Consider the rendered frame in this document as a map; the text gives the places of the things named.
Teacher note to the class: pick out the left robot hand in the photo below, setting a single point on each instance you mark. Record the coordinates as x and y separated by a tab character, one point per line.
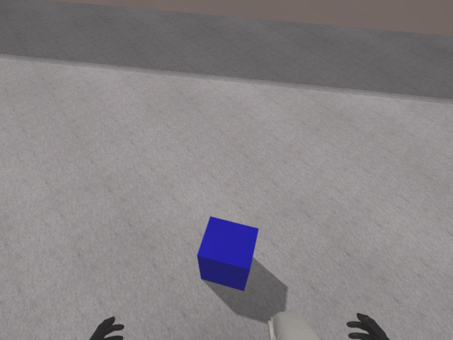
105	328

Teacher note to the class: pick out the right robot hand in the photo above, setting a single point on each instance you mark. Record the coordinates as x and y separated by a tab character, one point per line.
369	325

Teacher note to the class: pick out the robot right thigh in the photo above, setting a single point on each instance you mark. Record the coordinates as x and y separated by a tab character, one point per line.
290	326

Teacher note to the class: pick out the carton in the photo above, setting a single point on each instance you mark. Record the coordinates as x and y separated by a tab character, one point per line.
226	253

